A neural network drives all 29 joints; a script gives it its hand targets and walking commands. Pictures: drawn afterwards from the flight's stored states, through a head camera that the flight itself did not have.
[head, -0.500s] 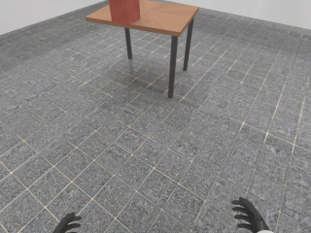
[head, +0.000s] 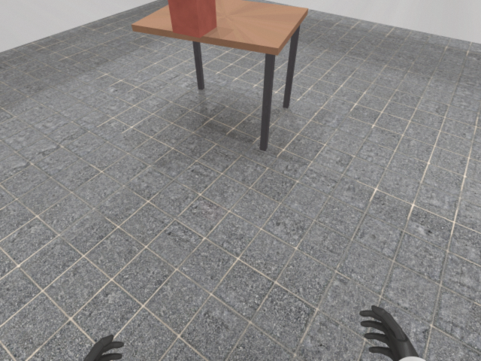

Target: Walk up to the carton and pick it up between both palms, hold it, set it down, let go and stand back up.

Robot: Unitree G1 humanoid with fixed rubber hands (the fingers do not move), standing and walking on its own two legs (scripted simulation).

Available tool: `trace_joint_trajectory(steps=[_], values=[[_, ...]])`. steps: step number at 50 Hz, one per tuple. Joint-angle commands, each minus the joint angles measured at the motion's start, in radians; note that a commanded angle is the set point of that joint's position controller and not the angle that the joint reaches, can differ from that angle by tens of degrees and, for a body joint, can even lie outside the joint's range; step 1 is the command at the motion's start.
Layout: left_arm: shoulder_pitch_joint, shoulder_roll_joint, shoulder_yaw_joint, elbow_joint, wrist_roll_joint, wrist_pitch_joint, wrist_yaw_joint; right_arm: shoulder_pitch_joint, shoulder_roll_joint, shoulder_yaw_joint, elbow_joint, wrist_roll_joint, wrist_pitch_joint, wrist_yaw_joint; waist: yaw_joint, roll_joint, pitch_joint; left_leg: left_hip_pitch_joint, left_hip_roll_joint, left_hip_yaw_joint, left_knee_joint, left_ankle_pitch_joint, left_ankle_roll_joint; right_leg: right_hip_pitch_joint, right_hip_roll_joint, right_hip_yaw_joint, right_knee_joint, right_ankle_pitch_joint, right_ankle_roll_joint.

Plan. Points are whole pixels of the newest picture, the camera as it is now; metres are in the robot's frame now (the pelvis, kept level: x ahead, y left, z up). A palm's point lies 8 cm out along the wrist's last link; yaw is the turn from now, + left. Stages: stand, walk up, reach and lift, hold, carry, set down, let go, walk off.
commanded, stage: stand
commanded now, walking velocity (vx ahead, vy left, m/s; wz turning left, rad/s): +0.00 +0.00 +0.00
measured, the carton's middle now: (192, 3) +1.67 +0.22 +0.03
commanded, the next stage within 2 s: none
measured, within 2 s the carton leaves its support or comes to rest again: neither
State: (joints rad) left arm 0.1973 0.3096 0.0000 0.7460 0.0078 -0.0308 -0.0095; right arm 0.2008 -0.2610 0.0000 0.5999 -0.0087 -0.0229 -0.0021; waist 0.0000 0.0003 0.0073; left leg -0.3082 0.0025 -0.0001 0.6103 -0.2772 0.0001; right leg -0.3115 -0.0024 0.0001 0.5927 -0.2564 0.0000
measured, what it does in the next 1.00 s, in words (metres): stands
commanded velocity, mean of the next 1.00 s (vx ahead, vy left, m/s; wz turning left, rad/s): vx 0.00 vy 0.00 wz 0.00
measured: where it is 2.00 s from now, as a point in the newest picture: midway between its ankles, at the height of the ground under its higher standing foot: outside the picture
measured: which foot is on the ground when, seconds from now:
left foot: down 0.00-1.00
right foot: down 0.00-1.00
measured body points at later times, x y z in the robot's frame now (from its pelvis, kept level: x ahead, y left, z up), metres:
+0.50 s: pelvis +0.00 +0.00 +0.00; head +0.00 +0.00 +0.45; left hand +0.13 +0.27 -0.10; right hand +0.17 -0.25 -0.08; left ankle +0.03 +0.12 -0.73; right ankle +0.04 -0.12 -0.73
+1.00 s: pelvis +0.00 +0.00 +0.00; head -0.01 +0.00 +0.45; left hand +0.12 +0.27 -0.10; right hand +0.16 -0.25 -0.08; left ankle +0.03 +0.12 -0.73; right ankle +0.04 -0.12 -0.73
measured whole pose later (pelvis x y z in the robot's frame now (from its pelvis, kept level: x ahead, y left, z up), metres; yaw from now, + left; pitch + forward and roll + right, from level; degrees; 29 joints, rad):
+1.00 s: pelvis +0.00 +0.00 +0.00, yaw +0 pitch -1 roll +0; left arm 0.20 0.31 0.00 0.80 0.01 -0.04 -0.01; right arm 0.20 -0.27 0.00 0.60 -0.01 -0.02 0.00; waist 0.00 0.00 0.01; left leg -0.30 0.00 0.00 0.57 -0.25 0.00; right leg -0.31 0.00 0.00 0.56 -0.23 0.00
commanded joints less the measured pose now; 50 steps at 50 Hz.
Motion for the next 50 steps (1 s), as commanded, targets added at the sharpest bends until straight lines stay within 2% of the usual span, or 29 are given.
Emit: trace_joint_trajectory(steps=[1,4,5,7,9,11,15,18,21,23,26,28,29,31,32,33,37,40,42,44,45,48,49,50], values=[[-0.069,0.223,0.083,-0.071,0.000,-0.029,-0.004,-0.067,-0.240,-0.075,-0.020,0.011,-0.035,-0.001,0.004,0.086,-0.020,0.033,0.110,-0.117,-0.194,-0.015,0.036,0.077,-0.115,0.112,-0.161,0.036,-0.039],[-0.049,0.201,0.076,-0.066,-0.005,-0.029,-0.008,-0.060,-0.258,-0.081,-0.016,0.010,-0.040,0.000,0.016,0.071,-0.042,0.053,0.115,-0.123,-0.199,-0.023,0.040,0.086,-0.112,0.106,-0.161,0.039,-0.039],[-0.063,0.218,0.080,-0.065,-0.003,-0.034,-0.004,-0.055,-0.249,-0.080,-0.010,0.009,-0.040,0.000,0.005,0.062,-0.037,0.062,0.111,-0.120,-0.196,0.021,0.032,0.075,-0.118,0.114,-0.161,0.040,-0.043],[-0.048,0.214,0.078,-0.061,-0.006,-0.034,-0.006,-0.060,-0.257,-0.081,-0.012,0.008,-0.041,-0.002,0.010,0.090,-0.058,0.067,0.116,-0.121,-0.190,0.026,0.034,0.085,-0.117,0.112,-0.156,0.054,-0.041],[-0.053,0.217,0.080,-0.054,-0.001,-0.036,-0.006,-0.048,-0.243,-0.077,-0.012,0.013,-0.041,0.000,0.005,0.077,-0.054,0.070,0.118,-0.121,-0.190,0.033,0.034,0.086,-0.116,0.112,-0.160,0.053,-0.040],[-0.044,0.212,0.078,-0.049,-0.004,-0.033,-0.004,-0.057,-0.252,-0.077,-0.011,0.013,-0.039,-0.002,0.011,0.095,-0.053,0.064,0.116,-0.115,-0.185,0.054,0.034,0.102,-0.116,0.111,-0.159,0.084,-0.039],[-0.045,0.207,0.076,-0.050,-0.008,-0.033,-0.003,-0.049,-0.246,-0.076,-0.008,0.013,-0.036,-0.001,0.009,0.074,-0.068,0.077,0.115,-0.110,-0.180,0.068,0.032,0.095,-0.122,0.114,-0.159,0.085,-0.042],[-0.044,0.220,0.077,-0.045,-0.005,-0.032,-0.004,-0.047,-0.247,-0.076,-0.006,0.013,-0.039,0.000,0.008,0.089,-0.070,0.078,0.117,-0.120,-0.194,0.054,0.035,0.103,-0.118,0.108,-0.164,0.066,-0.040],[-0.065,0.221,0.080,-0.046,-0.004,-0.031,-0.004,-0.052,-0.249,-0.074,-0.009,0.014,-0.037,0.000,0.006,0.066,-0.062,0.085,0.118,-0.121,-0.196,0.031,0.032,0.072,-0.124,0.119,-0.174,0.033,-0.044],[-0.049,0.206,0.074,-0.044,-0.004,-0.031,-0.005,-0.071,-0.257,-0.076,-0.012,0.013,-0.036,-0.003,0.014,0.105,-0.051,0.063,0.124,-0.128,-0.202,0.023,0.039,0.083,-0.117,0.118,-0.175,0.039,-0.039],[-0.050,0.207,0.074,-0.038,-0.004,-0.031,-0.006,-0.062,-0.244,-0.073,-0.012,0.011,-0.040,-0.003,0.013,0.079,-0.063,0.063,0.118,-0.123,-0.211,-0.003,0.034,0.091,-0.119,0.114,-0.170,0.042,-0.041],[-0.053,0.200,0.074,-0.036,-0.007,-0.033,-0.008,-0.062,-0.260,-0.079,-0.007,0.010,-0.039,-0.003,0.015,0.093,-0.067,0.069,0.125,-0.124,-0.216,0.021,0.034,0.094,-0.118,0.110,-0.164,0.053,-0.037],[-0.057,0.218,0.079,-0.038,-0.001,-0.036,-0.005,-0.058,-0.250,-0.076,-0.006,0.015,-0.036,0.000,0.007,0.085,-0.074,0.076,0.122,-0.126,-0.212,0.034,0.031,0.098,-0.117,0.107,-0.165,0.054,-0.038],[-0.043,0.220,0.076,-0.028,-0.004,-0.036,-0.004,-0.063,-0.250,-0.074,-0.007,0.014,-0.040,0.000,0.015,0.090,-0.074,0.070,0.120,-0.122,-0.210,0.020,0.036,0.104,-0.120,0.113,-0.175,0.057,-0.039],[-0.060,0.219,0.077,-0.036,-0.003,-0.032,-0.006,-0.072,-0.244,-0.073,-0.015,0.013,-0.039,-0.002,0.008,0.117,-0.061,0.066,0.116,-0.116,-0.209,0.018,0.030,0.092,-0.122,0.115,-0.171,0.052,-0.042],[-0.043,0.214,0.078,-0.032,-0.002,-0.032,-0.006,-0.065,-0.246,-0.075,-0.009,0.013,-0.036,0.000,0.019,0.090,-0.072,0.059,0.120,-0.128,-0.211,0.010,0.033,0.111,-0.121,0.111,-0.173,0.043,-0.040],[-0.060,0.219,0.076,-0.027,0.000,-0.034,-0.005,-0.065,-0.253,-0.076,-0.002,0.012,-0.039,-0.001,0.006,0.084,-0.076,0.078,0.119,-0.125,-0.218,0.012,0.031,0.100,-0.119,0.108,-0.176,0.062,-0.039],[-0.051,0.223,0.076,-0.019,-0.005,-0.036,-0.006,-0.061,-0.255,-0.074,0.000,0.013,-0.038,0.000,0.013,0.109,-0.052,0.061,0.121,-0.122,-0.216,0.009,0.033,0.091,-0.121,0.121,-0.181,0.056,-0.039],[-0.045,0.218,0.076,-0.016,-0.004,-0.033,-0.006,-0.044,-0.247,-0.072,0.004,0.016,-0.038,-0.002,0.006,0.102,-0.073,0.075,0.120,-0.125,-0.223,0.007,0.031,0.102,-0.116,0.113,-0.171,0.058,-0.038],[-0.043,0.210,0.075,-0.014,-0.004,-0.035,-0.006,-0.058,-0.258,-0.076,0.002,0.017,-0.038,0.000,0.019,0.090,-0.062,0.064,0.122,-0.124,-0.223,0.011,0.030,0.100,-0.121,0.112,-0.181,0.048,-0.039],[-0.048,0.215,0.074,-0.011,0.000,-0.037,-0.006,-0.060,-0.251,-0.075,0.006,0.017,-0.036,0.000,0.012,0.087,-0.074,0.081,0.121,-0.121,-0.220,0.020,0.027,0.100,-0.121,0.115,-0.180,0.048,-0.041],[-0.046,0.229,0.079,-0.009,-0.003,-0.034,-0.005,-0.056,-0.244,-0.070,0.007,0.016,-0.035,-0.001,0.011,0.112,-0.067,0.077,0.120,-0.119,-0.217,0.018,0.030,0.099,-0.128,0.125,-0.184,0.063,-0.040],[-0.043,0.226,0.079,-0.007,-0.009,-0.033,-0.006,-0.047,-0.243,-0.072,0.006,0.016,-0.037,-0.002,0.008,0.091,-0.061,0.086,0.123,-0.126,-0.216,0.028,0.030,0.085,-0.128,0.126,-0.187,0.059,-0.039],[-0.047,0.226,0.078,-0.008,-0.004,-0.034,-0.007,-0.055,-0.245,-0.070,0.002,0.015,-0.035,-0.003,0.010,0.093,-0.067,0.085,0.127,-0.125,-0.217,0.011,0.034,0.091,-0.126,0.119,-0.187,0.055,-0.042]])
